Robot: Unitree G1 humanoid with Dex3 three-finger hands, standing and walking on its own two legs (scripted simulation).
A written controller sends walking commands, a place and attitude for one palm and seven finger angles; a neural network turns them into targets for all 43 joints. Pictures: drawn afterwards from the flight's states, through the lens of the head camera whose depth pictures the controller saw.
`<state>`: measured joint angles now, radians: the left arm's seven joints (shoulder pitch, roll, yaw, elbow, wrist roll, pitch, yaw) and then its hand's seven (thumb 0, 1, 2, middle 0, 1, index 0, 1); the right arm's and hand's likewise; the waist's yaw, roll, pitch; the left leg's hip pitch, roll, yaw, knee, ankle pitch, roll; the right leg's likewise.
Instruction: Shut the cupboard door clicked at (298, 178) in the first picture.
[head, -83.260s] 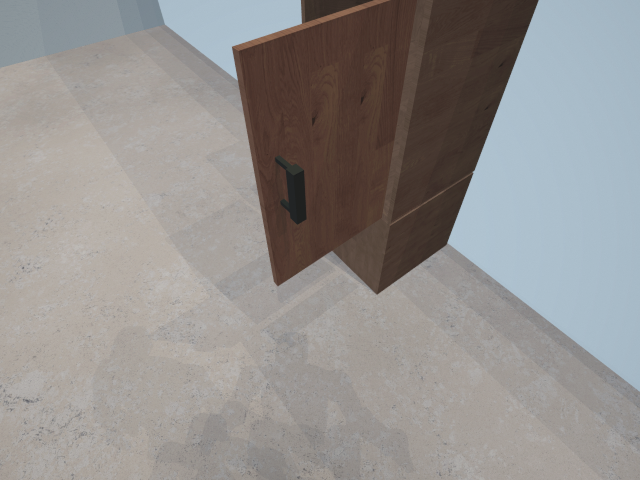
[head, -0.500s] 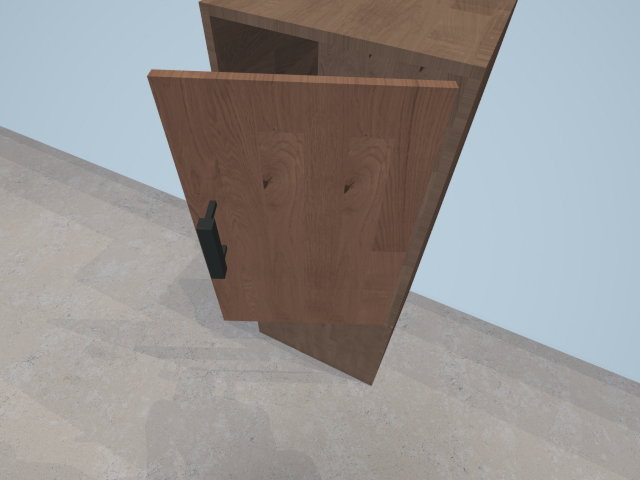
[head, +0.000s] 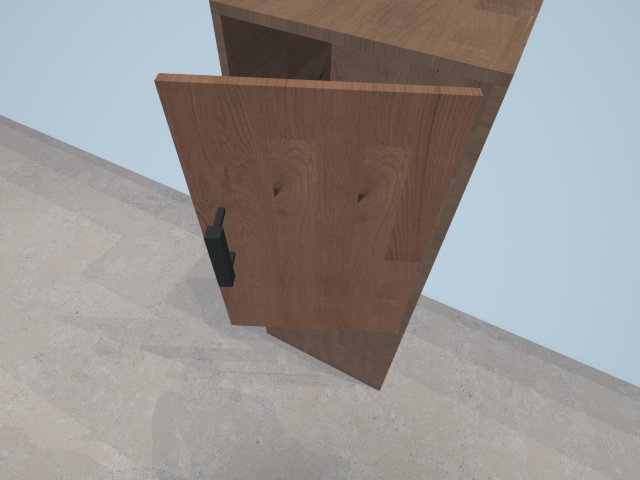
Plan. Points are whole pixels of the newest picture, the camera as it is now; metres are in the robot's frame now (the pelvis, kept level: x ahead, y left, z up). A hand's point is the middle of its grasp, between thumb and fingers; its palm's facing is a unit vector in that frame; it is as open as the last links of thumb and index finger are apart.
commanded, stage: look again from close up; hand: left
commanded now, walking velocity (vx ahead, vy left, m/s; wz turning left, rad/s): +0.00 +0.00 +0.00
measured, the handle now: (223, 247) +0.45 +0.19 -0.02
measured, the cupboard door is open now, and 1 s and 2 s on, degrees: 25 25 25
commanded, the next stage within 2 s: raise the hand and make a fist in 0.48 s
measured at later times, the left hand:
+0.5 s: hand out of the picture +0.02 +0.22 -0.18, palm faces -0.03 -0.97 -0.25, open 7.4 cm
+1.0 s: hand out of the picture +0.11 +0.20 -0.08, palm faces +0.05 -1.00 +0.01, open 6.2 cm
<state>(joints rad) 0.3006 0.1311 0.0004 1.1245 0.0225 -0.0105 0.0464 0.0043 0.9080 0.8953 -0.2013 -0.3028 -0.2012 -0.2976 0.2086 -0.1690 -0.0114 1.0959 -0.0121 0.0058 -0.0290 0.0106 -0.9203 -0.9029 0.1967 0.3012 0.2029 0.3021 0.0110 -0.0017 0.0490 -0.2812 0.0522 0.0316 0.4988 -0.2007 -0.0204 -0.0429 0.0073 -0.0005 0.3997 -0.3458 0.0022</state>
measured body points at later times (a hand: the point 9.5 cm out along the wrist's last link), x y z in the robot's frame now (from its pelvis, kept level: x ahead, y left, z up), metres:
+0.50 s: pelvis -0.01 +0.02 -0.01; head +0.00 +0.02 +0.44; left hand +0.02 +0.27 -0.16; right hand +0.03 -0.22 -0.16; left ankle +0.03 +0.13 -0.74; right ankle -0.08 -0.12 -0.74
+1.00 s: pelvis -0.08 +0.00 -0.11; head -0.04 +0.00 +0.34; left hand +0.10 +0.26 -0.08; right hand +0.16 -0.24 -0.15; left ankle +0.03 +0.13 -0.74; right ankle -0.08 -0.12 -0.74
